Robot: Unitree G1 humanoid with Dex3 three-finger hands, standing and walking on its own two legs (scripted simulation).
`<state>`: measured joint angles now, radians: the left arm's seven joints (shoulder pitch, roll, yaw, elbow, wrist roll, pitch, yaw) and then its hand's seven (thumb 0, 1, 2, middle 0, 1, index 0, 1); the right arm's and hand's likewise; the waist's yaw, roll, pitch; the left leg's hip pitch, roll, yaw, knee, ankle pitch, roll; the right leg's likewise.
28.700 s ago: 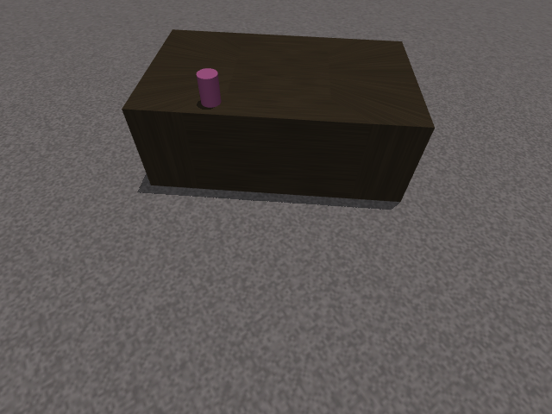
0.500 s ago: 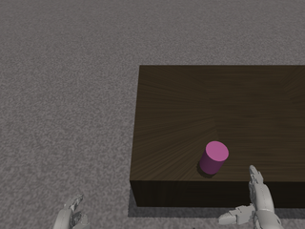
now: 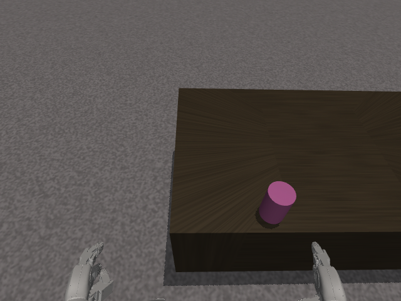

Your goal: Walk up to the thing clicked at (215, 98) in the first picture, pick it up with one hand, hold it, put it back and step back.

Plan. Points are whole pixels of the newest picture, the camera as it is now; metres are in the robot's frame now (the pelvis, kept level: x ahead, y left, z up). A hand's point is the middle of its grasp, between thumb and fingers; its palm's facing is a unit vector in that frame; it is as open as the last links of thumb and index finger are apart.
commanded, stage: home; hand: right
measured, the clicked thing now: (276, 203) +0.44 -0.23 -0.22
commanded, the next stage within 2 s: stand in 1.66 s
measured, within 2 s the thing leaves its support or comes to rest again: neither
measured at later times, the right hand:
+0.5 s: hand out of the picture +0.09 -0.28 -0.10, palm faces -0.03 +0.91 -0.41, open 17.4 cm
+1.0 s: hand out of the picture +0.09 -0.27 -0.10, palm faces -0.04 +0.92 -0.39, open 17.2 cm
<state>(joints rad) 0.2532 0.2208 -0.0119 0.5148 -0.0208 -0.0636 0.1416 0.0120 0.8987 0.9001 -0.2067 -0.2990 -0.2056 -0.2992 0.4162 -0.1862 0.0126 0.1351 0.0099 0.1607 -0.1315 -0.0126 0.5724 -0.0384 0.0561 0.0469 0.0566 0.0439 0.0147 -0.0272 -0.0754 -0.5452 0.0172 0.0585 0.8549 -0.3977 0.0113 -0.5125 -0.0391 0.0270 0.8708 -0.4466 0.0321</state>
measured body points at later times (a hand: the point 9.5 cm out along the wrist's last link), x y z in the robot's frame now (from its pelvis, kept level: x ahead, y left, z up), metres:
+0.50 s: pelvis +0.02 -0.02 +0.04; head +0.02 +0.00 +0.48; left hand +0.09 +0.27 -0.10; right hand +0.09 -0.32 -0.07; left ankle +0.02 +0.11 -0.70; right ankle +0.00 -0.14 -0.70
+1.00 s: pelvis +0.02 -0.01 +0.05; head +0.01 +0.00 +0.50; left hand +0.08 +0.28 -0.10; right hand +0.09 -0.31 -0.07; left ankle +0.02 +0.11 -0.70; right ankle +0.00 -0.14 -0.70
